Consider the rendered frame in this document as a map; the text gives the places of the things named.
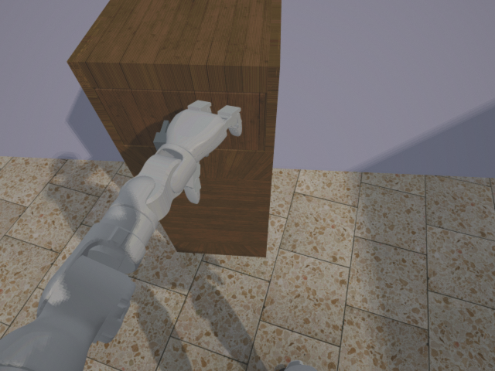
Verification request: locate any drawer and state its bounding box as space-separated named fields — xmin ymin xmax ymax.
xmin=95 ymin=87 xmax=267 ymax=151

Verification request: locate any robot left forearm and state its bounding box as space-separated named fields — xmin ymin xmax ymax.
xmin=36 ymin=144 xmax=196 ymax=318

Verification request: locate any left robot upper arm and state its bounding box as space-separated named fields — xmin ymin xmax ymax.
xmin=0 ymin=255 xmax=136 ymax=371

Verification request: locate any handle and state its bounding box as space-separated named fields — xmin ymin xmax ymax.
xmin=153 ymin=121 xmax=169 ymax=151

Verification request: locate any cabinet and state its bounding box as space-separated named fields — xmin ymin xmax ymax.
xmin=67 ymin=0 xmax=282 ymax=257

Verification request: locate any left robot hand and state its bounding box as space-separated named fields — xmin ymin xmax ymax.
xmin=166 ymin=100 xmax=242 ymax=204

